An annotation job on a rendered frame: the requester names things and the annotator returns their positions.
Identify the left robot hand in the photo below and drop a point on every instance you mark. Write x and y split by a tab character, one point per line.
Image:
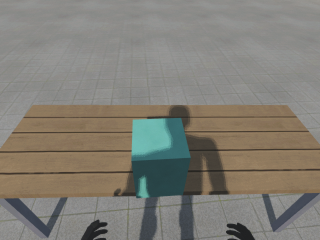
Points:
91	232

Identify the right robot hand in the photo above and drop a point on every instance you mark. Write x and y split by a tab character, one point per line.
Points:
243	233

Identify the table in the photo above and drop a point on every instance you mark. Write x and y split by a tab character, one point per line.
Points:
67	151

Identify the carton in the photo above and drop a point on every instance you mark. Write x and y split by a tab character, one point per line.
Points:
160	157

